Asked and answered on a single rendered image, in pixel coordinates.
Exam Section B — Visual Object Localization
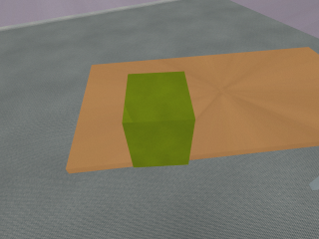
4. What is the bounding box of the table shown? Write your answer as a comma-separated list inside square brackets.
[66, 47, 319, 190]

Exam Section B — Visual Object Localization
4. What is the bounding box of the carton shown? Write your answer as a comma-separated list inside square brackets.
[122, 71, 195, 168]

